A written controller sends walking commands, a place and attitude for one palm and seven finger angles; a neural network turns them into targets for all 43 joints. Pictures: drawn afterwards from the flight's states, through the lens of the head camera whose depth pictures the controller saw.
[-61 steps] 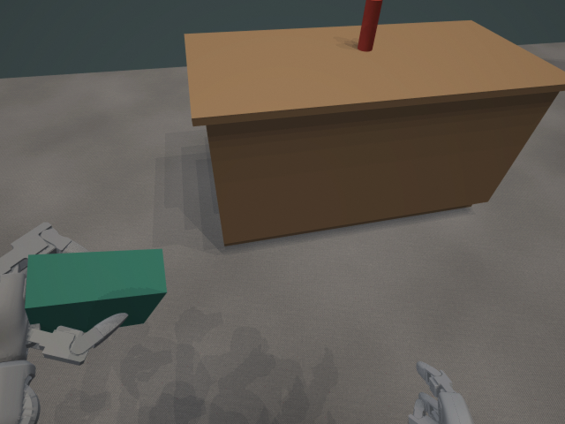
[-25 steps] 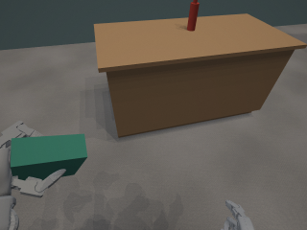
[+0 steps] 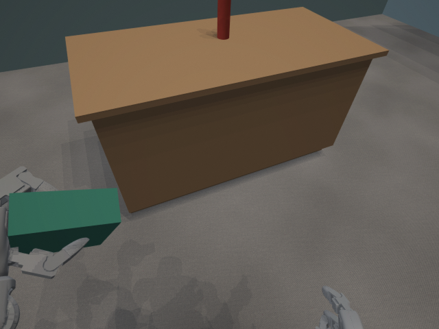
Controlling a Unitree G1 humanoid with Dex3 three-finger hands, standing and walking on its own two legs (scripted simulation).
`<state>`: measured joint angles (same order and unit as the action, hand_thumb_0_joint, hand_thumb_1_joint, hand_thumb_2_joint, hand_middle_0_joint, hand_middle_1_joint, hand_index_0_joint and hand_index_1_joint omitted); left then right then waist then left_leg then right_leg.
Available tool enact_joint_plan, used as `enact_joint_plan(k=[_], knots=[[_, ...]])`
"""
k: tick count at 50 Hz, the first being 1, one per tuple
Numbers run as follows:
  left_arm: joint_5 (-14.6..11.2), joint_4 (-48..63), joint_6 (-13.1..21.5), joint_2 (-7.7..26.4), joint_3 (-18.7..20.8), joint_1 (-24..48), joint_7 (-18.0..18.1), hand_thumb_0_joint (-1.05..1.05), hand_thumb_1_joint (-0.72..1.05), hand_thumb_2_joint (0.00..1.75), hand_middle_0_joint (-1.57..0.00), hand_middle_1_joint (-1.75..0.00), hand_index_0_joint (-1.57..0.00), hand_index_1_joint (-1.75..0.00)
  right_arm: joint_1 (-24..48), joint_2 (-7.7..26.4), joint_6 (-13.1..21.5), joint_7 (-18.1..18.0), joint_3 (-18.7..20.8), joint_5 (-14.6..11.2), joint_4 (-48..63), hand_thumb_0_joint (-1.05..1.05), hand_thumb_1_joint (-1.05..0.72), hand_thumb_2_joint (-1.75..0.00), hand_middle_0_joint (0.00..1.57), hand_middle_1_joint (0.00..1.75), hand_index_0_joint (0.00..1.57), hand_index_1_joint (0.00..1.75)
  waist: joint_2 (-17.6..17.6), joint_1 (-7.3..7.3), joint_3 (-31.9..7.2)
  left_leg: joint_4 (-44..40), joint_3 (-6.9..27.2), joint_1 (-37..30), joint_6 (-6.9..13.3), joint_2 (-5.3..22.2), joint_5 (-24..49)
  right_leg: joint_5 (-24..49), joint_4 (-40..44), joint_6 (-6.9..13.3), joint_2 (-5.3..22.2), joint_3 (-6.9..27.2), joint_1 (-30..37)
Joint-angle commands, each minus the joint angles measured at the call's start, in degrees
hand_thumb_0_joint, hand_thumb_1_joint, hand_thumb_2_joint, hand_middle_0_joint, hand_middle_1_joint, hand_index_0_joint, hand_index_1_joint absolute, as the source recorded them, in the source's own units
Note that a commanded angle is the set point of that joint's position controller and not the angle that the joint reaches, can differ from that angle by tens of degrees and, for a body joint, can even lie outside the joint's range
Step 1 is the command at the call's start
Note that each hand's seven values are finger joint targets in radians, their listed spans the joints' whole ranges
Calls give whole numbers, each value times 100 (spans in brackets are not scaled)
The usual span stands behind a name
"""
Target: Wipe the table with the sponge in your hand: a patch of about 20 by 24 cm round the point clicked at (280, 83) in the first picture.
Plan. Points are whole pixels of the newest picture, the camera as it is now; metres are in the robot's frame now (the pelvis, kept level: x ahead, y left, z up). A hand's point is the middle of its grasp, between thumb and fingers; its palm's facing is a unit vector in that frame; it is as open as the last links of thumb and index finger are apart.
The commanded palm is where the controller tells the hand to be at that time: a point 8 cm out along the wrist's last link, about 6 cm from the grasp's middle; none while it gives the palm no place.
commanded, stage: walk to a spot facing it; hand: left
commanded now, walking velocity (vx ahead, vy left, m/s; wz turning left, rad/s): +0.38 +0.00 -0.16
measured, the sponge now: (79, 222) +0.23 +0.21 +0.15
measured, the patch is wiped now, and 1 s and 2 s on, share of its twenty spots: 0.00 0.00 0.00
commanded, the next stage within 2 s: take the last steps up to it in 0.40 s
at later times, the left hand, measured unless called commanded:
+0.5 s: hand (120, 141) +0.36 +0.19 +0.18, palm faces +0.40 -0.79 -0.47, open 9.3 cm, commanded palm +0.31 +0.23 +0.18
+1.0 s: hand (148, 112) +0.46 +0.16 +0.17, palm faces +0.53 -0.76 -0.37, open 9.3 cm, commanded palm +0.40 +0.20 +0.18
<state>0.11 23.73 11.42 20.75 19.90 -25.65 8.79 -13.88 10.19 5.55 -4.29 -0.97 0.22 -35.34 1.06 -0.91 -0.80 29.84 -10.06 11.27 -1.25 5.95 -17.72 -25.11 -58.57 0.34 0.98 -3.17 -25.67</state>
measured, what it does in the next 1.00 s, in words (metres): walks ahead: right foot, then left foot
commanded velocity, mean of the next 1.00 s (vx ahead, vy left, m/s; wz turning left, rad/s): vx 0.28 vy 0.01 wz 0.11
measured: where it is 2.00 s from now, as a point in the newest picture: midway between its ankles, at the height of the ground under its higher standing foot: (244, 280)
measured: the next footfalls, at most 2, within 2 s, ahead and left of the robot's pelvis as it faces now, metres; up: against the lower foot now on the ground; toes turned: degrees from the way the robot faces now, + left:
right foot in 0.16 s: +0.16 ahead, -0.14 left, +0.00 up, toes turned -11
left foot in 0.56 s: +0.31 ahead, +0.08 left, +0.00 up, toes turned +12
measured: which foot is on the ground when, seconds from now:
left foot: down 0.00-0.16, up 0.18-0.54, down 0.56-0.88, up 0.90-1.00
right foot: up 0.00-0.14, down 0.16-0.54, up 0.56-0.84, down 0.86-1.00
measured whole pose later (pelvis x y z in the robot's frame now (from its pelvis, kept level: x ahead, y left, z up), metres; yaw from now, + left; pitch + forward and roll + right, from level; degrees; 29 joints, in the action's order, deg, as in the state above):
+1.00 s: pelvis +0.27 -0.10 +0.00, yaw +5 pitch -1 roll +1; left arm -0.4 24.0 10.5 16.8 17.6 -22.5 9.0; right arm -11.2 11.4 3.4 -3.8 -2.2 -0.2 -39.2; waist -1.4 2.9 1.3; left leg 59.1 -4.0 26.8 -1.0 4.3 -25.9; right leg -19.9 -34.2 1.0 4.5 -7.5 -13.4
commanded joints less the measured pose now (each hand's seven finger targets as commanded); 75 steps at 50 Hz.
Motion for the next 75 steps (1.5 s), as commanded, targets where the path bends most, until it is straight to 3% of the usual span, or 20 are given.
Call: enact_joint_plan(k=[1, 6, 8, 9, 15, 25, 28, 29, 41, 44, 45, 49, 56, 58, 60, 65, 70, 71, 73, 75], knots=[[13, 1747, 407, 803, 426, 440, 75, 0, 10, 130, -120, -160, -120, -160, 423, 816, 373, -33, 286, 30, 798, 0, -90, -90, 20, 30, 20, 30, -1501, 12, 27, -1363, 819, -479, 914, 1333, 1047, 408, 1003, -87, 292, -461, -528], [-60, 1458, 342, 1081, 828, 280, 82, 0, 10, 130, -120, -160, -120, -160, 564, 747, 293, -21, 314, -13, 849, 0, -90, -90, 20, 30, 20, 30, -845, 195, -579, 956, -49, 384, 598, 846, 1474, 1077, 2899, 49, -161, -932, 2116], [-69, 1552, 331, 1465, 1183, 289, 134, 0, 10, 130, -120, -160, -120, -160, 749, 534, 229, 41, 296, -56, 1028, 0, -90, -90, 20, 30, 20, 30, 1594, 258, -916, 4143, -3, 2861, 210, -324, -1290, 2116, 3774, 1188, 1965, 3055, 3457], [-180, 1503, 381, 1383, 1253, 221, 95, 0, 10, 130, -120, -160, -120, -160, 778, 655, 243, 100, 342, -7, 998, 0, -90, -90, 20, 30, 20, 30, 1051, 245, -948, 4637, 886, 2941, 186, -135, -1357, 1604, 3984, 1271, 2238, 3438, 3095], [-123, 2034, 625, 1195, 1202, -287, 107, 0, 10, 130, -120, -160, -120, -160, 833, 606, -102, 136, 311, -14, 767, 0, -90, -90, 20, 30, 20, 30, 352, 11, -498, 3989, 1043, 2886, -63, 338, -277, 3073, 3839, 974, 1920, 809, 2126], [-121, 2036, 491, 1010, 808, 208, 333, 0, 10, 130, -120, -160, -120, -160, 394, 557, 11, -41, 409, 5, 1024, 0, -90, -90, 20, 30, 20, 30, 283, -38, -661, -52, -304, -37, 215, -562, 911, 3767, 2143, 366, 1469, -444, 1657], [-150, 2261, 673, 1095, 767, 744, 306, 0, 10, 130, -120, -160, -120, -160, 452, 758, 71, 40, 401, -61, 1094, 0, -90, -90, 20, 30, 20, 30, -1775, 54, -1041, -806, 3607, -1535, 1690, 1834, 3173, -1260, -1106, -171, 74, -65, -514], [-123, 1820, 619, 1326, 811, 640, 191, 0, 10, 130, -120, -160, -120, -160, 543, 794, 119, 52, 384, -48, 980, 0, -90, -90, 20, 30, 20, 30, -1568, 57, -789, -976, 3775, -1054, 1758, 1942, 2143, -1098, -1402, -159, 241, 383, -790], [-144, 1375, 409, 620, 485, 666, 133, 0, 10, 130, -120, -160, -120, -160, 582, 695, 282, -15, 299, -67, 810, 0, -90, -90, 20, 30, 20, 30, -1175, 95, -297, -571, 952, 1318, 588, 736, -1914, 146, 2683, -199, -59, -784, 1638], [-126, 1160, 215, 1025, 546, 1126, 178, 0, 10, 130, -120, -160, -120, -160, 769, 533, 214, -44, 211, -56, 849, 0, -90, -90, 20, 30, 20, 30, 1803, 234, 6, 2878, 244, 2770, 71, -441, -1542, -336, 4584, 994, 2077, 3150, 1847], [-134, 1229, 208, 1050, 515, 1327, 180, 0, 10, 130, -120, -160, -120, -160, 978, 654, 271, -40, 224, -28, 821, 0, -90, -90, 20, 30, 20, 30, 1571, 243, 91, 3494, 785, 3051, 46, -214, -1178, 270, 4638, 1265, 2289, 3481, 1996], [-57, 1603, 422, 985, 505, 1261, 184, 0, 10, 130, -120, -160, -120, -160, 946, 547, 117, -48, 105, -24, 669, 0, -90, -90, 20, 30, 20, 30, 669, 126, -231, 2536, 613, 2372, -20, -33, -801, 3402, 3794, 986, 1727, 1127, 2297], [-156, 2026, 496, 1007, 816, 347, 325, 0, 10, 130, -120, -160, -120, -160, 595, 638, 70, -46, 362, -10, 1036, 0, -90, -90, 20, 30, 20, 30, 209, 76, -907, -520, -233, -103, 110, -437, 855, 3283, 2569, 522, 1047, 379, 2131], [-209, 2096, 569, 955, 809, 285, 318, 0, 10, 130, -120, -160, -120, -160, 534, 906, 53, -38, 501, -59, 1086, 0, -90, -90, 20, 30, 20, 30, -1637, -14, -1169, -696, 1887, -1873, 925, 1143, 2157, 733, 594, -19, 225, -202, 67], [-162, 1711, 592, 1109, 825, 295, 228, 0, 10, 130, -120, -160, -120, -160, 621, 803, 100, 10, 394, 18, 994, 0, -90, -90, 20, 30, 20, 30, -1811, -24, -546, -1306, 3474, -1243, 1643, 2114, 1785, -1017, -832, -40, 234, 311, -1036], [-134, 1994, 553, 854, 720, -3, 137, 0, 10, 130, -120, -160, -120, -160, 587, 841, 270, 47, 447, -78, 864, 0, -90, -90, 20, 30, 20, 30, -1604, 104, -281, -1198, 1090, -75, 1091, 1208, 1168, 107, 867, -170, 398, -339, -104], [-111, 1442, 454, 839, 705, 185, 132, 0, 10, 130, -120, -160, -120, -160, 584, 783, 296, -54, 396, -85, 831, 0, -90, -90, 20, 30, 20, 30, -1149, 115, -247, -333, 477, 885, 652, 790, -443, 823, 2668, -228, 60, -917, 1660], [-84, 1306, 434, 937, 770, 248, 141, 0, 10, 130, -120, -160, -120, -160, 563, 740, 271, -68, 396, -82, 796, 0, -90, -90, 20, 30, 20, 30, -577, 150, -275, 536, 264, 1255, 514, 529, -719, 672, 3103, -91, 305, -451, 2032], [-112, 1214, 393, 1414, 1168, 458, 201, 0, 10, 130, -120, -160, -120, -160, 813, 637, 265, -30, 355, -44, 897, 0, -90, -90, 20, 30, 20, 30, 1908, 337, -347, 3609, 441, 3023, 170, -378, -1654, 449, 4455, 1013, 2419, 3399, 2494], [-161, 1368, 498, 1393, 1100, 687, 124, 0, 10, 130, -120, -160, -120, -160, 749, 705, 296, 44, 380, -35, 679, 0, -90, -90, 20, 30, 20, 30, 1214, 153, -208, 4520, 1198, 3117, 75, -102, -895, 84, 4546, 1195, 2506, 3324, 2222]])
